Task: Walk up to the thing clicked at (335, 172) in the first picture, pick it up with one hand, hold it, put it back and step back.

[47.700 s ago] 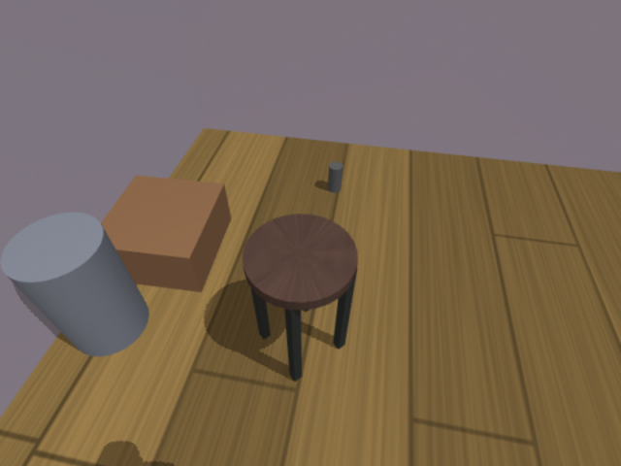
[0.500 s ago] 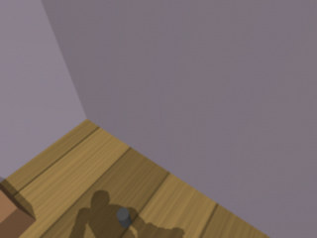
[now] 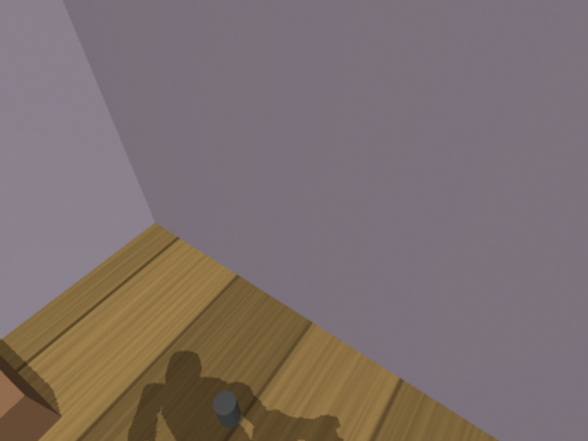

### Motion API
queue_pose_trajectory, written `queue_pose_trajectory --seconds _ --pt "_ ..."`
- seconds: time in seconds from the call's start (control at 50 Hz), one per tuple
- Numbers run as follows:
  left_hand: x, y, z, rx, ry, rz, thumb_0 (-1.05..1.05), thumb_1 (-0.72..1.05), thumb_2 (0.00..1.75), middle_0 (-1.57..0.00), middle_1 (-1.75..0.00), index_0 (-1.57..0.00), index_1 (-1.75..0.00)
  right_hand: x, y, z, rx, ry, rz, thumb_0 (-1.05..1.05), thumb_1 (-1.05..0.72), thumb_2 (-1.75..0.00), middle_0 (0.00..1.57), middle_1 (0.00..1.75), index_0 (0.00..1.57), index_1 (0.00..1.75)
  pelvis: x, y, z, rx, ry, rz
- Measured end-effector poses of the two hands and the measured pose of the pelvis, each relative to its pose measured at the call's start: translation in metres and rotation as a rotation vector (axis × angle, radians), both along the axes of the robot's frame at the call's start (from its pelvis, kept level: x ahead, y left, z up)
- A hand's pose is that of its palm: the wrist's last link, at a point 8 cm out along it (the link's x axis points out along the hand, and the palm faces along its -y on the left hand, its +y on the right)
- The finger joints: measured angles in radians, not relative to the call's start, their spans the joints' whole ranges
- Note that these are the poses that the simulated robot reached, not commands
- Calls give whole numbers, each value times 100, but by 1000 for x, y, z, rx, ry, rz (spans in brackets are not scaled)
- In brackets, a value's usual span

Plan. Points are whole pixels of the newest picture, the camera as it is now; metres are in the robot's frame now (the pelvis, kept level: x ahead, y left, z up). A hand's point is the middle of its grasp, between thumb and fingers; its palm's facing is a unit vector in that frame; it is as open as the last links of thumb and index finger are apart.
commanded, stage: stand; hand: left
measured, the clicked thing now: (227, 409) +0.38 +0.21 -0.71
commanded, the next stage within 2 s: step back in 0.60 s
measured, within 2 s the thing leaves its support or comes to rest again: neither
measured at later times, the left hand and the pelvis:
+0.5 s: hand out of the picture +0.08 +0.25 -0.16, palm faces -0.01 -0.94 -0.33, open 7.4 cm; pelvis +0.01 +0.00 +0.00, yaw +0 degrees
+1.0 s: hand out of the picture +0.05 +0.27 -0.17, palm faces -0.03 -0.91 -0.41, open 7.4 cm; pelvis -0.06 +0.00 -0.02, yaw +1 degrees
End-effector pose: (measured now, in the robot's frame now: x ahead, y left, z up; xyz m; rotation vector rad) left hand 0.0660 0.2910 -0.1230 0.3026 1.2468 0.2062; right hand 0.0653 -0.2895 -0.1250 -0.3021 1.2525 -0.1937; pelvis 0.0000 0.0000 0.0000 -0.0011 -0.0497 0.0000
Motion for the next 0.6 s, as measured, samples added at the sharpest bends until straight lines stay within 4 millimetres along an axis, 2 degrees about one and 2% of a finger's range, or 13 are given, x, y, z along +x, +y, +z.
queue_pose_trajectory --seconds 0.22,0.6 --pt "5 0 1 1 0 -1 1 91 89 -21 -30 -21 -30 8 -2 1 0 -6 1 1 -90 -90 21 30 20 30 5 -1 0 1 4 0" --pt "8 -2 1 -1 -4 -3 1 91 89 -21 -30 -21 -30 11 -5 3 -4 -12 -1 1 -90 -90 21 30 20 30 8 -3 0 0 2 -3"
